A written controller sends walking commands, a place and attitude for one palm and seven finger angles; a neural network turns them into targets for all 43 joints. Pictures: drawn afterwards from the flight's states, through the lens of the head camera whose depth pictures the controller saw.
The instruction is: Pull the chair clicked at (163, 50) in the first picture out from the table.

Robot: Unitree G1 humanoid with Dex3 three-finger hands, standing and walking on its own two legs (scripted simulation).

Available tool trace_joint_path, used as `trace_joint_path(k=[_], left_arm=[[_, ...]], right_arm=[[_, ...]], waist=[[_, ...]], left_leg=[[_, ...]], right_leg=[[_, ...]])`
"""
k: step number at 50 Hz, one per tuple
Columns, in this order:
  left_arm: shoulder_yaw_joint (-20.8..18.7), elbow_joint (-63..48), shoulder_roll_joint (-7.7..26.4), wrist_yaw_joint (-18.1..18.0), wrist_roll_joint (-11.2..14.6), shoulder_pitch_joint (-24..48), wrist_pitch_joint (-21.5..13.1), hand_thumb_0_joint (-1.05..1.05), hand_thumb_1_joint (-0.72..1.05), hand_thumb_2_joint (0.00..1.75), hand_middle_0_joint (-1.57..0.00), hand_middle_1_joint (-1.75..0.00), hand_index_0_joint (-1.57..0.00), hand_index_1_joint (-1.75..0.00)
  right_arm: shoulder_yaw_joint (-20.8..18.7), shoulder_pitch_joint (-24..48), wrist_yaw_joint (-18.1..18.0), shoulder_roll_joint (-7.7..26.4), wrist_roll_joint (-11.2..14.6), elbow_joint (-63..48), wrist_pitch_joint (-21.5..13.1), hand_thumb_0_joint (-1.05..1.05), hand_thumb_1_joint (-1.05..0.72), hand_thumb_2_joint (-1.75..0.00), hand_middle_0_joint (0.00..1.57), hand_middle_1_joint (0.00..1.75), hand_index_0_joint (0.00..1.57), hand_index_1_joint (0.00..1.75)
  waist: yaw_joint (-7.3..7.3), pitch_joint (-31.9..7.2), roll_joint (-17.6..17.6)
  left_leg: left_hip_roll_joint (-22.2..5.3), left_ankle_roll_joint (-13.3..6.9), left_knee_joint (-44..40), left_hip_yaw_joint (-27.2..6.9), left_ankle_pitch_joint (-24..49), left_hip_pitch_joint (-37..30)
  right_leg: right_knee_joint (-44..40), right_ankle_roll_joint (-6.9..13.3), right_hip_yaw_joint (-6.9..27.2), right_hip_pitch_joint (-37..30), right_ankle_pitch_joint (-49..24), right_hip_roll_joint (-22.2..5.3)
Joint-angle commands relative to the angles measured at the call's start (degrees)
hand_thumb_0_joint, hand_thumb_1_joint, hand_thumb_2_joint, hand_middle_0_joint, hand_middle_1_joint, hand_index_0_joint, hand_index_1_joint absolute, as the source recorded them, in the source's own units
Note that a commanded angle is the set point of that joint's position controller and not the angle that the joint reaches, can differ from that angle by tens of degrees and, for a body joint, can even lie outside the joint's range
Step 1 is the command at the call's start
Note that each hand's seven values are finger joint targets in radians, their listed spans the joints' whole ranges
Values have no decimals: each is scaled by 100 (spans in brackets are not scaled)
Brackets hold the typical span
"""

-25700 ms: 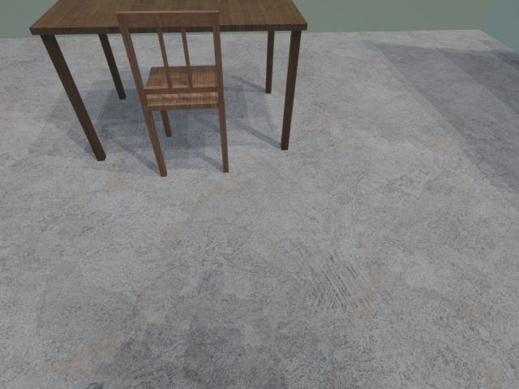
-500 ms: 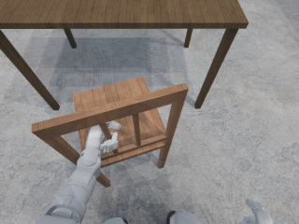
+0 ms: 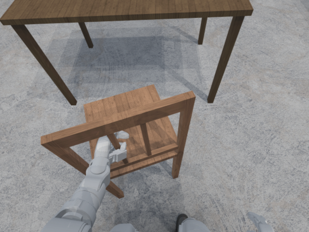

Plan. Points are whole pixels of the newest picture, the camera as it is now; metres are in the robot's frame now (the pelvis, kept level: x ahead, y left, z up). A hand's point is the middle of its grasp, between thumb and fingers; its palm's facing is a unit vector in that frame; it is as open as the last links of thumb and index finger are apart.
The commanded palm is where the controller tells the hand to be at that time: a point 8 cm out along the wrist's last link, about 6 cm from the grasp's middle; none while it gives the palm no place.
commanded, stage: step backward, pulling the chair out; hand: left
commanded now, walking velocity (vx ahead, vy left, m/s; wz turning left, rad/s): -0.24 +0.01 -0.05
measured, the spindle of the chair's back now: (118, 149) +0.36 +0.13 -0.11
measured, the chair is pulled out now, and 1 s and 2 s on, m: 0.48 0.61 0.61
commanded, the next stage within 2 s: stop walking, hand still on the chair in 0.02 s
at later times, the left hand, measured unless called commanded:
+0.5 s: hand (108, 191) +0.22 +0.13 -0.07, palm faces -0.13 -0.98 -0.14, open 4.9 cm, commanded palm +0.21 +0.18 -0.07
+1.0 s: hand (105, 198) +0.20 +0.14 -0.07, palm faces -0.09 -0.99 -0.14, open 4.9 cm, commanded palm +0.19 +0.19 -0.07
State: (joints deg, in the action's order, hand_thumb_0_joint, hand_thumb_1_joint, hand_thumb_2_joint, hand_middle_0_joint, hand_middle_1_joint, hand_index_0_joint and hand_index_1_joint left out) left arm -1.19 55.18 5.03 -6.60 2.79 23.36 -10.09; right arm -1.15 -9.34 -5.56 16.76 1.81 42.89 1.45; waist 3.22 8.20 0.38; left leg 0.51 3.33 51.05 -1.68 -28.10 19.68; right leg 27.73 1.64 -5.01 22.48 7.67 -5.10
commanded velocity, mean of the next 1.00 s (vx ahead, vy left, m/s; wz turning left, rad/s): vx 0.05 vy -0.05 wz -0.01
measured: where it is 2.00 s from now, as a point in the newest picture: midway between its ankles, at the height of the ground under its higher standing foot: outside the picture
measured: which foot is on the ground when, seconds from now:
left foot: up 0.00-0.10, down 0.12-1.00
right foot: down 0.00-0.14, up 0.16-0.30, down 0.32-1.00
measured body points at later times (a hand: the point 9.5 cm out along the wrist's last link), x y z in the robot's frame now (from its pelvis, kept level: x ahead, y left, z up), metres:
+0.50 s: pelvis -0.08 +0.05 -0.01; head -0.05 +0.04 +0.44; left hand +0.23 +0.19 -0.06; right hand +0.00 -0.19 -0.14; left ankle -0.13 +0.18 -0.74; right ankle -0.06 -0.06 -0.74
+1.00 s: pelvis -0.09 +0.05 +0.00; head -0.06 +0.03 +0.45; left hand +0.21 +0.19 -0.05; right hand +0.00 -0.21 -0.13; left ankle -0.13 +0.18 -0.74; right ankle -0.06 -0.06 -0.74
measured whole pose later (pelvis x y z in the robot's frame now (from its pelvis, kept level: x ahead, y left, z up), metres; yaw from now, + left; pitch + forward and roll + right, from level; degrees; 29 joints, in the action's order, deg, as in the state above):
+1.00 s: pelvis -0.09 +0.05 +0.00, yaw -2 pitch +0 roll +0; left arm 4.2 51.0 5.2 -5.1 2.9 14.3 -9.1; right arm -0.1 -13.2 -6.3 12.6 2.0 41.0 2.1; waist 2.0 3.9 1.3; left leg -3.7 2.0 26.0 5.5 -17.9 7.4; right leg 27.6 1.0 -2.6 16.4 10.9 -0.7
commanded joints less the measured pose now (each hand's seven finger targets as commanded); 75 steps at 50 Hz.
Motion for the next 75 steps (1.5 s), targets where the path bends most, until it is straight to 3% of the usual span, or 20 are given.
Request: trace_joint_path(k=[1, 5, 7, 9, 11, 14, 17, 19, 20, 23, 26, 32, 54, 56, 57, 60, 64, 67, 68, 75], left_arm=[[179, -690, 853, 67, -145, 930, -52, 0, 90, 90, -50, -145, -50, -145], [423, -948, 680, 149, -101, 779, -49, 0, 90, 90, -50, -145, -50, -145], [580, -2304, 557, 214, -58, 1728, -184, 0, 90, 90, -50, -145, -50, -145], [875, -1899, 76, 308, -95, 1777, -141, 0, 90, 90, -50, -145, -50, -145], [722, -1997, 195, 309, -135, 1519, -13, 0, 90, 90, -50, -145, -50, -145], [743, -1591, 188, 344, -210, 1057, 66, 0, 90, 90, -50, -145, -50, -145], [796, -1653, 362, 395, -330, 1072, -12, 0, 90, 90, -50, -145, -50, -145], [548, -1531, 629, 317, -163, 893, 35, 0, 90, 90, -50, -145, -50, -145], [578, -1358, 610, 350, -119, 791, 2, 0, 90, 90, -50, -145, -50, -145], [596, -1416, 456, 309, -151, 664, -41, 0, 90, 90, -50, -145, -50, -145], [592, -1323, 445, 284, -201, 487, -44, 0, 90, 90, -50, -145, -50, -145], [581, -1136, 490, 211, -128, 442, -59, 0, 90, 90, -50, -145, -50, -145], [570, -1059, 520, 165, -138, 279, -7, 0, 90, 90, -50, -145, -50, -145], [-1, -2362, 1302, 82, -162, 1016, -139, 0, 90, 90, -50, -145, -50, -145], [285, -1592, 607, 191, 234, 361, -39, 0, 78, 84, -50, -145, -50, -145], [-74, -2225, 1090, 251, 149, 303, -273, 0, 42, 67, -50, -145, -50, -145], [363, -2779, 756, 326, -70, 305, -208, 0, -7, 43, -50, -145, -50, -145], [404, -2784, 670, 375, -33, -50, 104, 0, -43, 26, -47, -138, -47, -138], [-26, -2700, 1203, 337, -23, 609, 181, 0, -55, 20, -45, -130, -45, -130], [596, -2898, 295, 574, 256, 597, 442, 0, -55, 20, -27, -80, -27, -80]], right_arm=[[-111, -352, -93, 418, 18, -678, -150, 0, -90, -90, 20, 30, 20, 30], [-142, -480, -180, 462, 25, -764, -26, 0, -90, -90, 20, 30, 20, 30], [-166, -284, -174, 616, 11, -1094, -5, 0, -90, -90, 20, 30, 20, 30], [-97, -158, -116, 348, -75, -1128, -65, 0, -90, -90, 20, 30, 20, 30], [-163, -316, 17, 317, -54, -1028, -113, 0, -90, -90, 20, 30, 20, 30], [-267, -675, 184, 520, 24, -953, -101, 0, -90, -90, 20, 30, 20, 30], [-234, -726, 140, 394, -49, -838, -186, 0, -90, -90, 20, 30, 20, 30], [-238, -627, 60, 400, 8, -789, -78, 0, -90, -90, 20, 30, 20, 30], [-251, -597, 40, 410, 40, -743, -104, 0, -90, -90, 20, 30, 20, 30], [-84, -389, -29, 321, -95, -791, -111, 0, -90, -90, 20, 30, 20, 30], [-109, -434, -13, 332, -142, -793, -117, 0, -90, -90, 20, 30, 20, 30], [-90, -383, -35, 269, -31, -855, -132, 0, -90, -90, 20, 30, 20, 30], [-83, -239, -149, 241, 6, -839, -62, 0, -90, -90, 20, 30, 20, 30], [-106, -176, -159, 285, -11, -942, -111, 0, -90, -90, 20, 30, 20, 30], [-102, -349, 19, 452, 192, -862, -211, 0, -90, -90, 20, 30, 20, 30], [-162, -352, 196, 482, 131, -892, -424, 0, -90, -90, 20, 30, 20, 30], [-153, -486, 427, 422, 55, -968, -590, 0, -90, -90, 20, 30, 20, 30], [-189, -530, 520, 487, 75, -1031, -617, 0, -90, -90, 20, 30, 20, 30], [-180, -586, 480, 579, 80, -970, -568, 0, -90, -90, 20, 30, 20, 30], [-225, -611, 466, 579, 87, -1207, -687, 0, -90, -90, 20, 30, 20, 30]], waist=[[-346, -2359, -1141], [-179, -2407, -730], [-318, -2248, 844], [-151, -1745, 1975], [-167, -1509, 1467], [-185, -1737, 161], [54, -1978, -90], [29, -2230, -1240], [-38, -2013, -1193], [-143, -1446, 305], [-156, -1551, 611], [-167, -1445, -180], [-173, -1718, -330], [-226, -1791, -218], [253, -1831, -1037], [27, -2126, -595], [71, -2443, 443], [51, -2488, 331], [155, -2441, 147], [165, -2675, -113]], left_leg=[[-184, -87, -1301, 213, 33, -237], [-516, -203, -3490, 565, 1709, -1308], [-1513, -647, -3759, -167, 2306, -1347], [-1930, -1089, -3401, -390, 3535, -1054], [-1836, -1157, -3034, -232, 4401, -1515], [-1415, -675, -1736, 68, 4905, -2100], [-818, -411, -1434, 352, 3370, -1087], [-609, -232, -1608, 319, 2084, -697], [-596, -245, -2110, 228, 1166, -749], [-1036, -523, -3132, -42, 2232, -1166], [-1130, -583, -2821, -18, 3279, -1410], [-764, -409, -2886, 261, 1671, -1027], [-794, -385, -2804, 277, 2078, -1252], [-818, -418, -2868, 240, 2225, -1303], [-435, -460, -2758, 454, 1963, -254], [-331, -470, -2498, 511, 1952, 70], [-223, -392, -2263, 543, 2196, -58], [-220, -371, -2156, 489, 2140, 56], [-208, -389, -2098, 466, 1977, 232], [-192, -383, -1888, 346, 1981, 272]], right_leg=[[-729, 601, 1380, -1911, -1645, -1577], [-233, 79, 853, -1550, -444, -822], [661, -255, 315, -996, 305, -41], [2002, -241, 49, -353, 1513, 291], [2036, -165, 226, -182, 1720, 382], [-557, -16, 44, -1146, -113, 418], [-451, 419, 878, -2233, -2334, -303], [-78, 687, 1236, -2682, -3175, -643], [-223, 595, 1097, -2297, -2351, -633], [201, -21, 478, -1146, 70, 167], [11, -45, 377, -1213, -476, 199], [-509, 31, 928, -1378, -51, -84], [-413, 46, 1003, -1296, -808, -241], [-369, 7, 981, -1457, -988, -207], [-112, -147, 281, -1371, -774, 76], [144, -110, 405, -1466, -939, 71], [341, -47, 299, -1025, -945, 151], [438, -37, 227, -882, -800, 204], [482, -66, 250, -782, -715, 220], [772, -63, 118, -439, -447, 296]])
